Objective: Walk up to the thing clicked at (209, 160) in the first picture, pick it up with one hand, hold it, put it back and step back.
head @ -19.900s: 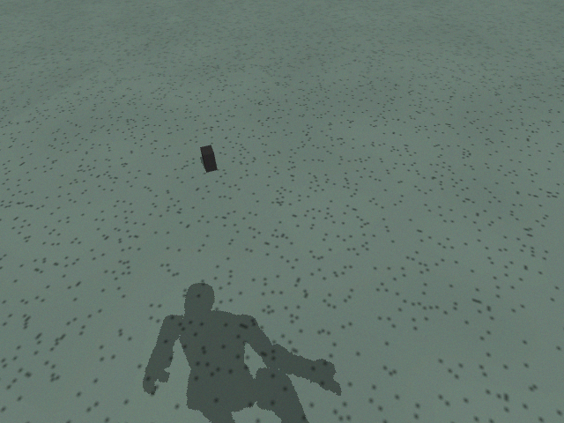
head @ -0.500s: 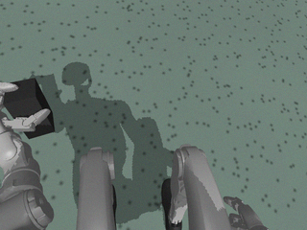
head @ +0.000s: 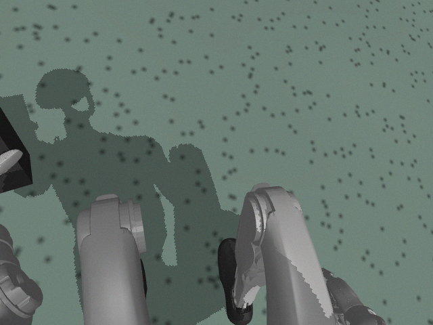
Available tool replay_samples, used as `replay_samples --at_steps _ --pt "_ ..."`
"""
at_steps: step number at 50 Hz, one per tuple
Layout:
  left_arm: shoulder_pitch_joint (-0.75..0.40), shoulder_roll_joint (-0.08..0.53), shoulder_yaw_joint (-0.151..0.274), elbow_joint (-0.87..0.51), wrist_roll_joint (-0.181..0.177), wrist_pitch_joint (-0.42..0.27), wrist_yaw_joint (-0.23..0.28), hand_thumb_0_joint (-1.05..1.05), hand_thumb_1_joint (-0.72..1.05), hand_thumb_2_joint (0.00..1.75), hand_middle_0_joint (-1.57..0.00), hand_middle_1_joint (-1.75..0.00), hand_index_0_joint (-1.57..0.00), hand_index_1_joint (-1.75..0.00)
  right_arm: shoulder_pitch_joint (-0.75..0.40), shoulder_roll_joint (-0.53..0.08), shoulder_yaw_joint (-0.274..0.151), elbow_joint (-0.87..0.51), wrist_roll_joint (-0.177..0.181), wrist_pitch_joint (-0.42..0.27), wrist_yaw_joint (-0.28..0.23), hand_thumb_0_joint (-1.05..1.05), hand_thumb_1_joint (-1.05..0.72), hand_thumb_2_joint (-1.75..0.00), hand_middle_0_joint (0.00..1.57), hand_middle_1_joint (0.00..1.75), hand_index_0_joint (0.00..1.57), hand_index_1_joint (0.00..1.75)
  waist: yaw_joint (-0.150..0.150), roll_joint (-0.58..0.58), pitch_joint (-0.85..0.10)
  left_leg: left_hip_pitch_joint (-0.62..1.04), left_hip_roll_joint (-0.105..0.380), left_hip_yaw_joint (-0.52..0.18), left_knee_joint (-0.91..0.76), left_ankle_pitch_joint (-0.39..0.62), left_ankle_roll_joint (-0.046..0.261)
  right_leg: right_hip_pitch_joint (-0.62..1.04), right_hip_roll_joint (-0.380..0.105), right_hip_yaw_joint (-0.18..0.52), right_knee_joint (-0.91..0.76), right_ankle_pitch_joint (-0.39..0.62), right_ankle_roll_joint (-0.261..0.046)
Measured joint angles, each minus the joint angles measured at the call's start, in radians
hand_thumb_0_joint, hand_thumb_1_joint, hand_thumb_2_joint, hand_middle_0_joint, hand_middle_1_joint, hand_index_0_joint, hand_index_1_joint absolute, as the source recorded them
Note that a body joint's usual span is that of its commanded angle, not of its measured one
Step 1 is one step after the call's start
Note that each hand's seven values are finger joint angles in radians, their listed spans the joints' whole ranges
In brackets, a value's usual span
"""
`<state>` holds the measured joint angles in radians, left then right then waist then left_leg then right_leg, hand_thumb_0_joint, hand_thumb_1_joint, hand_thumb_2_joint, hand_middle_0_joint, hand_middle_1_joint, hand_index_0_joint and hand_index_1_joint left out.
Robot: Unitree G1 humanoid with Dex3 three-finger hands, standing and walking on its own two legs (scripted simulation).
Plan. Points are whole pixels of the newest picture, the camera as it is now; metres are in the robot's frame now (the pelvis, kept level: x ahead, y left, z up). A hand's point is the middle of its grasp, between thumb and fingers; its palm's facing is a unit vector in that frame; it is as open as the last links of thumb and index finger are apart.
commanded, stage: crouch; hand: left
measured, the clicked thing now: out of the picture +0.40 +0.36 -0.10
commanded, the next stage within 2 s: lower in 0.68 s
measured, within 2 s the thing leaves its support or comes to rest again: neither
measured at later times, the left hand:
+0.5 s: hand out of the picture +0.41 +0.39 -0.12, palm faces +0.58 -0.81 -0.02, open 9.8 cm
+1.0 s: hand out of the picture +0.41 +0.39 -0.15, palm faces +0.58 -0.82 -0.02, open 9.8 cm
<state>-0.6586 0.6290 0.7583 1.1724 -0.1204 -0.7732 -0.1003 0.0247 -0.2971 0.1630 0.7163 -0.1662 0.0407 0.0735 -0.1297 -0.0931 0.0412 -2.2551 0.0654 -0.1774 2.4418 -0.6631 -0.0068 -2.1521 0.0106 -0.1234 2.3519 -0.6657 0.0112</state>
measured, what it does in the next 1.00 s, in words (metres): stands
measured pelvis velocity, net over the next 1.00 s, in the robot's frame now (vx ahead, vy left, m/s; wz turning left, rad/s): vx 0.00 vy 0.01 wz -0.07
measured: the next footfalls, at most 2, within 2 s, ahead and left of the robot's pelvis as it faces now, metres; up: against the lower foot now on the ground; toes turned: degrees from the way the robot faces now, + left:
none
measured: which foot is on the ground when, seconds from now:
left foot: down 0.00-1.00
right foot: down 0.00-1.00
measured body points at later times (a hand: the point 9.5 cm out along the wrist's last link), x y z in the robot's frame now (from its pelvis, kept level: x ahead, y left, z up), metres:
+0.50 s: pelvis +0.00 +0.01 -0.03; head +0.22 +0.13 +0.34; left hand +0.38 +0.43 -0.11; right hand +0.14 -0.27 -0.11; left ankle +0.09 +0.13 -0.29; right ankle +0.11 -0.12 -0.29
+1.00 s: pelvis +0.00 +0.01 -0.04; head +0.23 +0.14 +0.33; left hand +0.38 +0.43 -0.15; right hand +0.14 -0.26 -0.10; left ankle +0.09 +0.13 -0.29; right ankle +0.11 -0.12 -0.29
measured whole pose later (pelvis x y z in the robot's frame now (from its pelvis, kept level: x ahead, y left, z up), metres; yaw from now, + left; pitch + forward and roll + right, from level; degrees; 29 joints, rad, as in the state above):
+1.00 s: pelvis +0.00 +0.01 -0.04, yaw -4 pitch +19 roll -12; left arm -0.62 0.83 0.83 1.30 -0.15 -0.84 -0.16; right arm -0.06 -0.37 0.33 0.61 -0.24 0.05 0.10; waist -0.17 -0.18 0.19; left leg -2.28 0.06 -0.28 2.60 -0.69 0.00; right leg -2.14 0.04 -0.19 2.44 -0.65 0.04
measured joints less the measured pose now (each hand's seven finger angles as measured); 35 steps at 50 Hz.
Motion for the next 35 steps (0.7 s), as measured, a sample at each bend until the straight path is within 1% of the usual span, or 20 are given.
replay_samples --at_steps 6,13,23,35 --pt "-0.001 0.029 0.020 0.014 -0.003 -0.006 -0.009 0.05 -0.61 0.83 -0.63 -1.05 -1.01 -1.14 -0.024 -0.014 0.025 -0.014 -0.016 0.005 0.004 0.01 -0.90 -0.89 0.20 0.30 0.20 0.30 -0.005 -0.012 0.029 -0.015 -0.003 -0.021 0.043 -0.004 -0.002 -0.008 0.004 -0.014 0.031 0.000 0.002" --pt "0.005 0.070 0.034 0.028 -0.006 -0.011 -0.026 0.05 -0.61 0.83 -0.63 -1.05 -1.01 -1.14 -0.041 -0.027 0.052 -0.030 -0.033 0.011 0.009 0.01 -0.90 -0.89 0.20 0.30 0.20 0.30 -0.013 -0.026 0.058 -0.025 -0.002 -0.041 0.082 -0.008 -0.001 -0.012 0.011 -0.027 0.056 0.005 0.008" --pt "0.014 0.113 0.042 0.042 -0.009 -0.017 -0.036 0.05 -0.61 0.83 -0.63 -1.05 -1.01 -1.14 -0.045 -0.039 0.085 -0.053 -0.048 0.012 0.016 0.01 -0.90 -0.89 0.20 0.30 0.20 0.30 -0.022 -0.045 0.086 -0.033 -0.003 -0.059 0.113 -0.012 0.005 -0.009 0.018 -0.039 0.071 0.008 0.017" --pt "0.022 0.145 0.050 0.054 -0.011 -0.029 -0.046 0.05 -0.61 0.83 -0.64 -1.04 -1.02 -1.13 -0.058 -0.052 0.115 -0.074 -0.060 0.012 0.020 0.00 -0.90 -0.89 0.20 0.30 0.21 0.30 -0.032 -0.061 0.110 -0.031 -0.005 -0.077 0.136 -0.017 0.005 0.001 0.023 -0.051 0.081 0.007 0.021"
